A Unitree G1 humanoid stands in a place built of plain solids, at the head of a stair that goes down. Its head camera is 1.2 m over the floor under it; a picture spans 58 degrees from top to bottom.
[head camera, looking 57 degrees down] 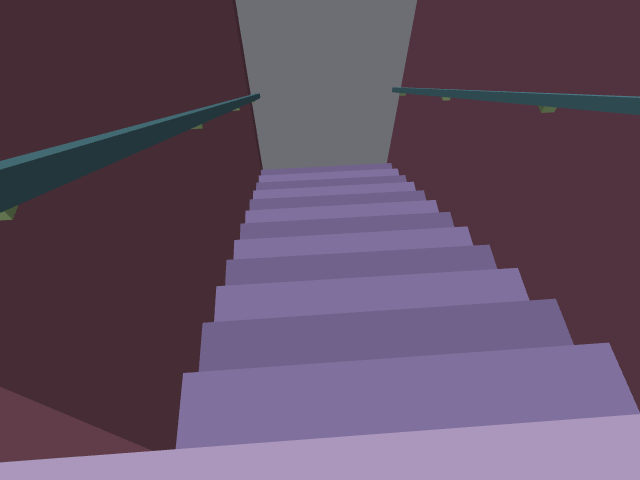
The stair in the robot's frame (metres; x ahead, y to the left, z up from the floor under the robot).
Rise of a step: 0.19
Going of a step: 0.25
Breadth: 1.40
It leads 4 degrees to the left of straight ahead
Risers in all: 13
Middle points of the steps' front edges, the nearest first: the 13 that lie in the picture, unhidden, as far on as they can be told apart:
0.20 -0.28 0.00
0.45 -0.26 -0.19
0.69 -0.24 -0.38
0.95 -0.23 -0.57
1.19 -0.21 -0.76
1.44 -0.19 -0.95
1.69 -0.17 -1.13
1.94 -0.16 -1.32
2.19 -0.14 -1.51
2.44 -0.12 -1.70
2.69 -0.10 -1.89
2.94 -0.09 -2.07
3.19 -0.07 -2.26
